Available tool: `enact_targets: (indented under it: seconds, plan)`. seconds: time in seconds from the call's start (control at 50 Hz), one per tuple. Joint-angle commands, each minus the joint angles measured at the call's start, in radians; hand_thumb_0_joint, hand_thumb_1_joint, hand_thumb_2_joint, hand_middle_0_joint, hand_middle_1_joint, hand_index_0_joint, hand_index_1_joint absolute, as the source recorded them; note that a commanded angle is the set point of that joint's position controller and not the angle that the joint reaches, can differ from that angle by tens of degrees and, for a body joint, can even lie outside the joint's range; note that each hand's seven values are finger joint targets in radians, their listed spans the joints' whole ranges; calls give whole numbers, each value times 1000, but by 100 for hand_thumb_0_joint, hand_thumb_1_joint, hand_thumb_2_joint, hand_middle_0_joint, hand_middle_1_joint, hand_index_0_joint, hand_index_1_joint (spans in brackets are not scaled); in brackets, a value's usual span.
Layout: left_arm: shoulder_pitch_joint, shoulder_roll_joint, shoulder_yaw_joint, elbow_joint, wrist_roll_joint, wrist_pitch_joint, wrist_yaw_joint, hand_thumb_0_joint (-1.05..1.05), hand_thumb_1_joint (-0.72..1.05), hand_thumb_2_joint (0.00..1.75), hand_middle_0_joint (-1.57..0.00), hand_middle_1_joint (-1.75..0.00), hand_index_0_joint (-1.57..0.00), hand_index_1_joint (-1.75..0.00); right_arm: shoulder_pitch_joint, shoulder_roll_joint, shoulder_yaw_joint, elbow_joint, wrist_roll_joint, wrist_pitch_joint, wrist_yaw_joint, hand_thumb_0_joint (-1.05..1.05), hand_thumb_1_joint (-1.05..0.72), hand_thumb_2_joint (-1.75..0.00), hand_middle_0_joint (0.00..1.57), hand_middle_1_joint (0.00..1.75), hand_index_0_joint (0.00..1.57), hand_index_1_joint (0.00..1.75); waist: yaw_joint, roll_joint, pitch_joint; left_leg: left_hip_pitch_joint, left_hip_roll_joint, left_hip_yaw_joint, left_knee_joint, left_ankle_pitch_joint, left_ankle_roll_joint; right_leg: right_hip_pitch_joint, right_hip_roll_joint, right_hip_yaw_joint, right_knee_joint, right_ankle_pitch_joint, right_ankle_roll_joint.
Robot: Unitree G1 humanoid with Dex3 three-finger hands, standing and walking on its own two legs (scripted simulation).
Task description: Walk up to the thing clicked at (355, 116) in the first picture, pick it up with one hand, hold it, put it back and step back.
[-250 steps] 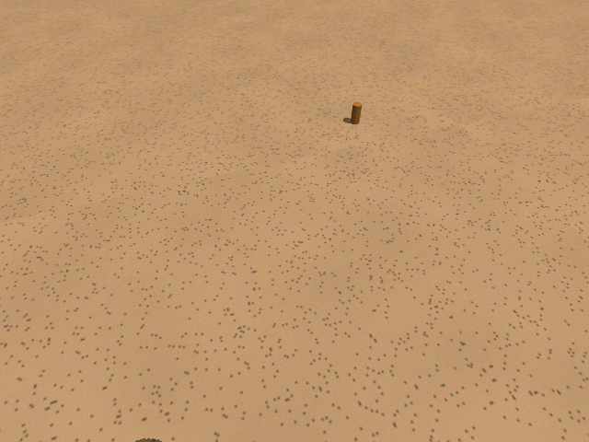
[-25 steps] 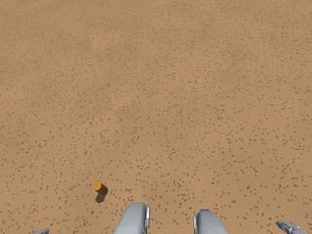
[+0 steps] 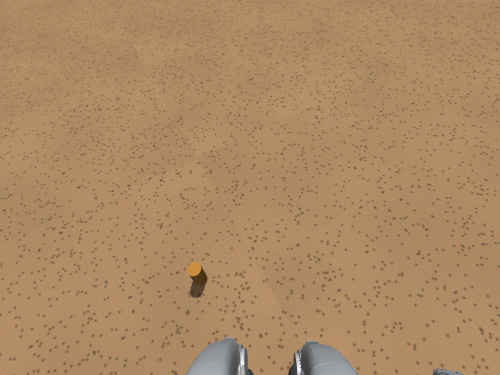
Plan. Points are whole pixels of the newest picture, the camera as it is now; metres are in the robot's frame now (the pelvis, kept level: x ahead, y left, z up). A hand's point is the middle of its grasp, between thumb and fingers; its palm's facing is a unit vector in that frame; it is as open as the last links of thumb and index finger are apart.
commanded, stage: walk up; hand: left
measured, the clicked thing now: (197, 274) +0.49 +0.26 -0.67
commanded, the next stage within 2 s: none
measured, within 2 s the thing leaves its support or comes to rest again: neither
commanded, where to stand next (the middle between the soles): +0.09 +0.03 m, yaw -5 degrees
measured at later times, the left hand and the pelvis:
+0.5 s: hand out of the picture +0.09 +0.38 -0.12, palm faces -0.14 -0.91 -0.39, open 7.3 cm; pelvis +0.00 +0.10 +0.03, yaw -6 degrees
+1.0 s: hand (94, 341) +0.19 +0.31 -0.13, palm faces -0.11 -0.93 -0.35, open 7.3 cm; pelvis +0.05 +0.07 +0.02, yaw -7 degrees
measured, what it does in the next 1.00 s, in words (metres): steps on the spot: left foot, then right foot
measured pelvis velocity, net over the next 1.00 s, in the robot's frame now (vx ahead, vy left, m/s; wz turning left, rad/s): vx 0.05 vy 0.07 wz -0.12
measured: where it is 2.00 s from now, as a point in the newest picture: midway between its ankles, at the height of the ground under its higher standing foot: outside the picture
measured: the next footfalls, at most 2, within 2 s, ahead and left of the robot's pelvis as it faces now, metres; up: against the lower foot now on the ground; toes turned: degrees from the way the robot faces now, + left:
left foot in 0.20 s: +0.02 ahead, +0.22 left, +0.00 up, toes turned -1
right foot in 0.62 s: +0.08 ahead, -0.07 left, +0.00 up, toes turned -7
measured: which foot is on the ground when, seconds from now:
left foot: up 0.00-0.18, down 0.20-0.66, up 0.68-0.84, down 0.86-1.00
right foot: down 0.00-0.20, up 0.22-0.60, down 0.62-1.00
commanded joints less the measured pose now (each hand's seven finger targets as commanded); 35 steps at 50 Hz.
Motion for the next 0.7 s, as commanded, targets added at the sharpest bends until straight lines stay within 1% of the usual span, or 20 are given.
enact_targets:
  seconds: [0.0,0.02,0.08,0.1,0.14,0.16,0.18,0.2,0.22,0.26,0.32,0.4,0.48,0.54,0.58,0.6,0.62,0.64,0.66,0.68]
  plan:
    - [-13,329,88,-82,7,-24,23,0,90,90,-20,-30,-20,-30,-23,-229,-82,-58,6,-31,-33,0,-90,-90,20,30,20,30,33,-108,-149,-139,55,-229,265,-46,-21,77,-440,629,-406,-84,-227]
    - [-59,315,80,-89,12,-24,14,0,90,90,-20,-30,-20,-30,17,-226,-83,-29,15,-39,-28,0,-90,-90,20,30,20,30,9,-144,-141,-85,42,-190,235,15,-22,20,-358,515,-389,-174,-176]
    - [-123,285,76,-97,31,-6,-23,0,90,90,-20,-30,-20,-30,88,-211,-77,46,25,-60,-12,0,-90,-90,20,30,20,30,-15,-296,-154,110,26,-35,62,29,-36,-144,-254,365,-394,-442,-120]
    - [-131,277,71,-96,39,3,-36,0,90,90,-20,-30,-20,-30,94,-194,-69,66,35,-72,-10,0,-90,-90,20,30,20,30,-11,-313,-161,196,12,4,-65,8,-39,-174,-224,328,-386,-457,-102]
    - [-135,246,67,-68,36,32,-52,0,90,90,-20,-30,-20,-30,186,-183,-69,133,26,-98,-25,0,-90,-90,20,30,20,30,-51,-220,-162,338,-23,47,-308,70,-58,-228,-151,238,-199,-451,-70]
    - [-110,193,54,-63,30,46,-58,0,90,90,-20,-30,-20,-30,198,-202,-70,146,11,-115,-40,0,-90,-90,20,30,20,30,-53,-102,-134,319,1,-46,-430,-3,-48,-249,-96,188,-19,-392,-51]
    - [-100,125,35,-89,25,49,-66,0,90,90,-20,-30,-20,-30,245,-285,-84,138,-15,-141,-57,0,-90,-90,20,30,20,30,-77,53,-115,317,219,-476,-602,-337,34,-393,2,184,250,-270,-2]
    - [-152,204,52,-86,17,44,-59,0,90,90,-20,-30,-20,-30,143,-400,-98,112,8,-150,-57,0,-90,-90,20,30,20,30,-60,52,-11,149,457,-856,-803,-580,178,-472,-31,239,287,-205,21]
    - [-204,268,64,-65,23,35,-63,0,90,90,-20,-30,-20,-30,28,-378,-91,100,11,-166,-63,0,-90,-90,20,30,20,30,-38,-89,81,64,466,-861,-811,-558,202,-434,-77,297,315,-130,25]
    - [-85,242,73,5,0,37,-86,0,90,90,-20,-30,-20,-30,10,-317,-68,123,7,-192,-76,0,-90,-90,20,30,20,30,12,-98,8,184,322,-575,-699,-295,101,-376,-83,285,305,-21,37]
    - [-28,232,82,37,6,54,-113,0,90,90,-20,-30,-20,-30,23,-291,-62,155,12,-207,-72,0,-90,-90,20,30,20,30,21,13,-33,184,272,-403,-693,-154,84,-267,-80,245,271,35,49]
    - [-120,215,76,0,4,64,-133,0,90,90,-20,-30,-20,-30,57,-276,-55,162,9,-212,-74,0,-90,-90,20,30,20,30,-12,44,-17,253,257,-287,-692,-1,101,-258,-80,215,166,61,59]
    - [-190,192,55,-17,1,52,-133,0,90,90,-20,-30,-20,-30,101,-266,-45,162,14,-207,-69,0,-90,-90,20,30,20,30,-34,63,-68,328,251,-184,-609,342,112,-157,-91,126,15,21,50]
    - [-175,167,46,-7,-6,39,-127,0,90,90,-20,-30,-20,-30,89,-264,-32,153,21,-187,-65,0,-90,-90,20,30,20,30,-14,86,-139,316,235,-96,-469,648,113,29,-62,37,-154,17,32]
    - [-90,179,52,32,-6,33,-116,0,90,90,-20,-30,-20,-30,87,-239,-15,145,37,-176,-66,0,-90,-90,20,30,20,30,36,23,-202,251,171,-23,-297,741,60,255,-24,19,-326,144,7]
    - [-25,231,69,49,-2,27,-109,0,90,90,-20,-30,-20,-30,96,-195,3,137,48,-176,-68,0,-90,-90,20,30,20,30,67,-68,-270,137,142,-18,-146,651,22,414,-97,154,-326,210,-22]
    - [22,311,90,39,6,21,-98,0,90,90,-20,-30,-20,-30,115,-152,22,108,58,-183,-69,0,-90,-90,20,30,20,30,82,-278,-342,-71,42,18,70,355,-31,576,-311,496,-356,320,-119]
    - [15,340,91,36,-14,26,-95,0,90,90,-20,-30,-20,-30,53,-182,8,109,60,-174,-86,0,-90,-90,20,30,20,30,108,-315,-315,-106,-10,-39,144,-90,-14,484,-443,629,-411,392,-269]
    - [-24,318,82,19,-18,30,-96,0,90,90,-20,-30,-20,-30,40,-208,-6,125,52,-168,-92,0,-90,-90,20,30,20,30,86,-238,-247,-85,12,-104,188,-146,-22,369,-439,580,-415,356,-277]
    - [-90,285,66,2,-23,34,-93,0,90,90,-20,-30,-20,-30,68,-218,-6,142,56,-169,-89,0,-90,-90,20,30,20,30,49,-197,-211,-59,29,-107,160,-118,-20,301,-379,459,-389,324,-239]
